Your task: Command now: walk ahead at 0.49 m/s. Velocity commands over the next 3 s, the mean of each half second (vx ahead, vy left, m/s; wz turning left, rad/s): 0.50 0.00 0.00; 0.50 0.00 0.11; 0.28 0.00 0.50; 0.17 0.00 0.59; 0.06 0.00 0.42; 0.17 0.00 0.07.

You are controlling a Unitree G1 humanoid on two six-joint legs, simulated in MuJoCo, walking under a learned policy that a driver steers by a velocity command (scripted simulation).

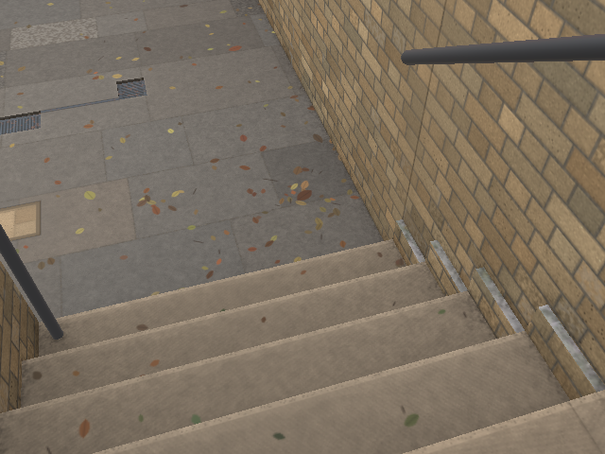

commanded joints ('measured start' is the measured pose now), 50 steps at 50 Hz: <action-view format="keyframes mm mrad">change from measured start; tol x32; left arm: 1 -47 68 -5 -79 -10 -22 10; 39 -409 133 11 -226 31 92 -20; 44 239 202 50 -43 32 39 -5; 50 -112 185 21 -141 19 -24 -11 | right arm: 1 -6 7 8 -48 7 16 5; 50 191 -129 -38 -8 -22 82 -38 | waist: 1 -64 -101 119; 14 -124 199 -312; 44 255 -78 -74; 50 -57 -91 141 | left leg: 1 77 -4 49 -149 176 -9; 11 401 -169 94 -516 46 45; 14 926 271 -578 -642 154 234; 18 497 110 -214 -772 212 152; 29 531 75 -98 -854 291 138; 39 689 110 -81 -608 468 201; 43 295 23 -14 -149 834 129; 45 -47 -229 -2 557 -309 49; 50 -19 -81 -75 326 -98 21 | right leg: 1 -223 -247 177 -207 115 -119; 11 128 -256 88 243 794 -59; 14 -458 -14 93 1006 -316 6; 15 -522 -67 145 1053 -240 3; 38 -642 -146 79 633 150 29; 44 259 -102 54 298 238 -61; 46 129 -489 561 101 516 -192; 50 -255 -429 345 116 121 -155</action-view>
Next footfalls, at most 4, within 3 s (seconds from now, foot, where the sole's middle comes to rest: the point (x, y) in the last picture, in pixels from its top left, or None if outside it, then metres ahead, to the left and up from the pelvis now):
0.24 left None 0.27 0.11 -0.78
0.88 right None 0.47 -0.10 -0.78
1.28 left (286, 440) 0.61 0.10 -0.95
1.60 right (362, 405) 0.71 -0.09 -0.95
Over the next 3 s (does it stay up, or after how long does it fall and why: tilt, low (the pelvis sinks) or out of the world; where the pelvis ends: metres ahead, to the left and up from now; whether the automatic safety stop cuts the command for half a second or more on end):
stays up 0.74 0.10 -0.34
